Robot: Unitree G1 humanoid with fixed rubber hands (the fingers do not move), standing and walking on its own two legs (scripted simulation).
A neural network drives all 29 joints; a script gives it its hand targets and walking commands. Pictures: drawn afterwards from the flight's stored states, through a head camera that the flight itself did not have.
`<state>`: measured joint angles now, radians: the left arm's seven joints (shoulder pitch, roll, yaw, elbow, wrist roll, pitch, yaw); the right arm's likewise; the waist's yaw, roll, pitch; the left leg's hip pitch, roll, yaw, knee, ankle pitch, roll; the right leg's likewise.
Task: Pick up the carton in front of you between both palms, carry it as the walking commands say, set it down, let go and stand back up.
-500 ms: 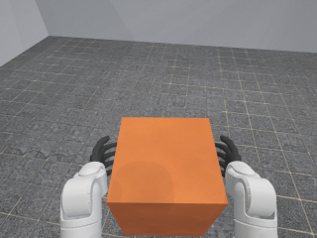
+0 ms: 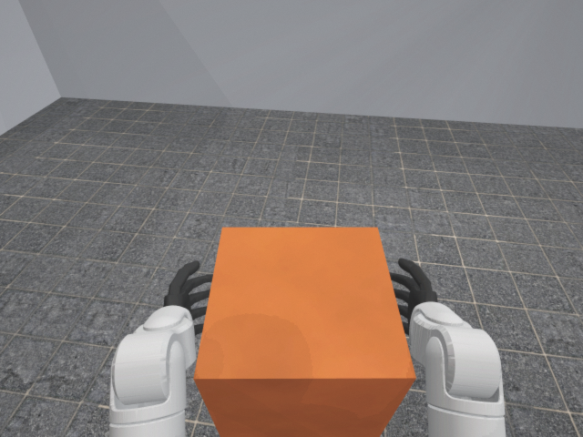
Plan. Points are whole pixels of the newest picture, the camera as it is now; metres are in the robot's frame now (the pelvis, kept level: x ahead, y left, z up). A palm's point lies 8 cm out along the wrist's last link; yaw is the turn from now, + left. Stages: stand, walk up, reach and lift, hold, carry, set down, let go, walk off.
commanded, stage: carry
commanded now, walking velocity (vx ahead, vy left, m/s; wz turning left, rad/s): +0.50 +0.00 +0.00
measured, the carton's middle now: (299, 341) +0.27 +0.00 +0.03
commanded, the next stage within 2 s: none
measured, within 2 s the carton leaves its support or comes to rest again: neither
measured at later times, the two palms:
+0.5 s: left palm (212, 181) +0.56 +0.15 +0.09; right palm (372, 176) +0.56 -0.15 +0.10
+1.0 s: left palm (234, 165) +0.65 +0.12 +0.07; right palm (375, 165) +0.64 -0.18 +0.07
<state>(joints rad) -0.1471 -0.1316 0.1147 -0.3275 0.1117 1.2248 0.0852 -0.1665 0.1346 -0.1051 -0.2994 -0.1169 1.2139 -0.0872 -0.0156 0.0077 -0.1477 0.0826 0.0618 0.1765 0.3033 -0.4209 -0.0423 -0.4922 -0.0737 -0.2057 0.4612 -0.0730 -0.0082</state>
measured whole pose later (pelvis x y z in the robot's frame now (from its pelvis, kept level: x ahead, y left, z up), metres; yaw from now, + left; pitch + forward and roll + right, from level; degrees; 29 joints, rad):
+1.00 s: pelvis +0.39 -0.02 +0.00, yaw -1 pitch +4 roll +1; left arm -0.11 -0.13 0.09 -0.20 0.14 1.10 0.06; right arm -0.12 0.13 -0.10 -0.19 -0.15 1.10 -0.07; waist 0.00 -0.01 -0.14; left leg -0.35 0.07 0.21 0.57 -0.27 0.01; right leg -0.14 -0.06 -0.13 0.52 -0.43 0.01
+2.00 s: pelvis +0.33 -0.03 +0.01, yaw -1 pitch +2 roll +0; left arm -0.19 -0.14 0.16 0.15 0.23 0.74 0.01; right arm -0.20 0.14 -0.17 0.16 -0.23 0.73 -0.02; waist 0.00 -0.01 -0.10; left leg -0.37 0.10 0.20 0.51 -0.16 0.01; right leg -0.19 -0.02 -0.14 0.53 -0.37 -0.03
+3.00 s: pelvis +0.28 +0.02 -0.03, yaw -11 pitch +10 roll -1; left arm -0.59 -0.21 0.51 0.51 0.41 0.33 0.01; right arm -0.68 0.12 -0.52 0.67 -0.44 0.26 0.08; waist 0.01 -0.03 0.15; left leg -0.73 0.00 0.00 0.74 -0.19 0.01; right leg -0.63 0.01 0.04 0.81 -0.36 0.01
